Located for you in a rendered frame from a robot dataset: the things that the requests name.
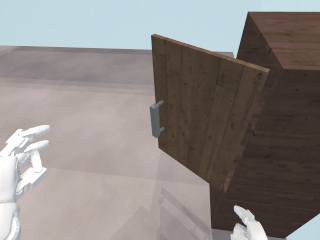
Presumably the left robot forearm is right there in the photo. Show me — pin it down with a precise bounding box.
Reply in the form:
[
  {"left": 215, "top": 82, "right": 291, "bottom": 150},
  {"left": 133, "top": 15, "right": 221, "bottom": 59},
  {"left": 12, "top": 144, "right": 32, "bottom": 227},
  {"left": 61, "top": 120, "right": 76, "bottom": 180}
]
[{"left": 0, "top": 202, "right": 21, "bottom": 240}]

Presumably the cupboard door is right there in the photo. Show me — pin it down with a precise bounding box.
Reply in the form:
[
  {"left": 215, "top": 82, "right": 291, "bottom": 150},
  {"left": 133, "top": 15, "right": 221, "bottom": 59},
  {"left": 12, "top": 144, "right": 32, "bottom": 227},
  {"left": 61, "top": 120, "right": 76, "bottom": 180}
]
[{"left": 151, "top": 34, "right": 270, "bottom": 191}]

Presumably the right robot hand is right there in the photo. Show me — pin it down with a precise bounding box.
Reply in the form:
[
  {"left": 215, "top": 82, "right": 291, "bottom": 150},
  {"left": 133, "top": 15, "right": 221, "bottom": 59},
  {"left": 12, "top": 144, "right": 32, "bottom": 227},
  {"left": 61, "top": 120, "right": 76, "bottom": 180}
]
[{"left": 230, "top": 205, "right": 268, "bottom": 240}]

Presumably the handle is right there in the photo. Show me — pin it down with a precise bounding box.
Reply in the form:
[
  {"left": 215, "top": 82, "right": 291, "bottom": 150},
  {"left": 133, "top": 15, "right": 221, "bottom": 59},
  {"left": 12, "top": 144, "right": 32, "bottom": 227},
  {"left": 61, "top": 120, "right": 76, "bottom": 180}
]
[{"left": 149, "top": 100, "right": 165, "bottom": 138}]

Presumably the left robot hand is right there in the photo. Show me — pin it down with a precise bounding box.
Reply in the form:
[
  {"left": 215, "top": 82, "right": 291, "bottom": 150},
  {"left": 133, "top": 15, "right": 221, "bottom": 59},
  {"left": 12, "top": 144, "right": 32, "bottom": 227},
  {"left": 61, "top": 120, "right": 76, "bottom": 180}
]
[{"left": 0, "top": 125, "right": 50, "bottom": 203}]

